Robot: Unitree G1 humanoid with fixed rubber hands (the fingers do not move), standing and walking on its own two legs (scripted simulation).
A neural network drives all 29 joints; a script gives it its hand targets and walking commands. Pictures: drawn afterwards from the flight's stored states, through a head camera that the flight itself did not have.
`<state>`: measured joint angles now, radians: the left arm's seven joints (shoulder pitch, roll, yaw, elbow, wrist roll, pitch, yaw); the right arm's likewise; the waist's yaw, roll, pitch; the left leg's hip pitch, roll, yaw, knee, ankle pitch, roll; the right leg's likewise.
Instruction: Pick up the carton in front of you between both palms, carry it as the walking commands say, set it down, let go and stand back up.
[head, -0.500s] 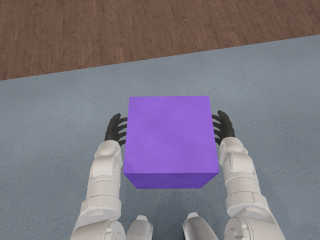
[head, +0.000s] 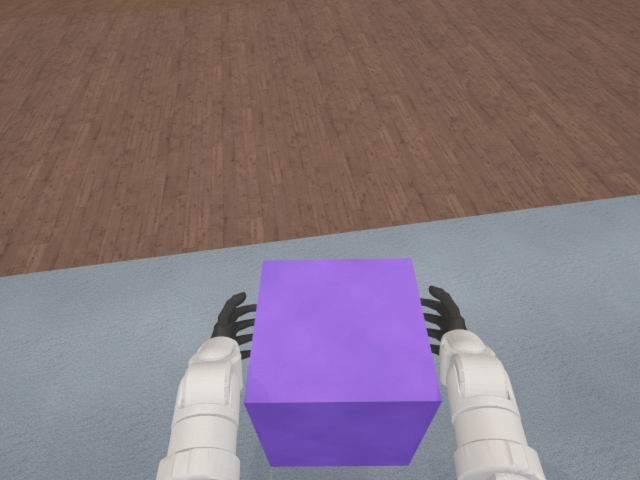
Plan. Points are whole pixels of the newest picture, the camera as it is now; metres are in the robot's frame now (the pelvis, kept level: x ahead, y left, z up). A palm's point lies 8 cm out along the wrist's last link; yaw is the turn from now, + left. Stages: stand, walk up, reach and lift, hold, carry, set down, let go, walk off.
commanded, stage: reach and lift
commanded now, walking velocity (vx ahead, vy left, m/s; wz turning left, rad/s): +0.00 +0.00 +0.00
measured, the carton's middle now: (338, 366) +0.30 +0.00 -0.05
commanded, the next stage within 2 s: hold in 0.92 s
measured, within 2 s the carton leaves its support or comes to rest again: neither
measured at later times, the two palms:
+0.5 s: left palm (224, 340) +0.29 +0.15 +0.03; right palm (452, 334) +0.30 -0.15 +0.03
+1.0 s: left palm (221, 335) +0.29 +0.15 +0.05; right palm (455, 329) +0.29 -0.15 +0.05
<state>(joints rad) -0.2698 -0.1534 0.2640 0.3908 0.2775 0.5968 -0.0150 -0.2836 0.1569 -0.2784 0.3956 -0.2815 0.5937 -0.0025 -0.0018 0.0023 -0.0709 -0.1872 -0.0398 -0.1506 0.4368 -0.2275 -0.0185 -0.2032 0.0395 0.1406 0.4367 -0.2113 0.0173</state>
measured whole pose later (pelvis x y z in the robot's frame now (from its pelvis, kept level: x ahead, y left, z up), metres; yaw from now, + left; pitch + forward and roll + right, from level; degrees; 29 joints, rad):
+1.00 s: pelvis +0.01 +0.00 +0.01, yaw +0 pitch -6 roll +0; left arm -0.25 -0.15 0.21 0.24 0.27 0.72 -0.02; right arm -0.25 0.15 -0.22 0.24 -0.27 0.71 0.00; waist 0.00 0.00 0.00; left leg -0.05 -0.03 -0.14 0.35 -0.20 -0.01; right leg -0.06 0.03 0.14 0.35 -0.18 0.02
